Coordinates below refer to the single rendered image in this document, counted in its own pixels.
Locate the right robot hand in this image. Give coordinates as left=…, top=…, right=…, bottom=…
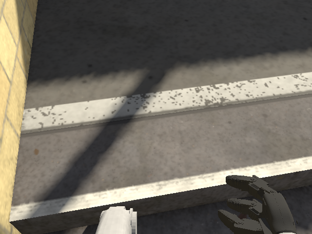
left=217, top=175, right=298, bottom=234

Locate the left robot thigh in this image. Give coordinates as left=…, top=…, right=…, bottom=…
left=96, top=206, right=137, bottom=234

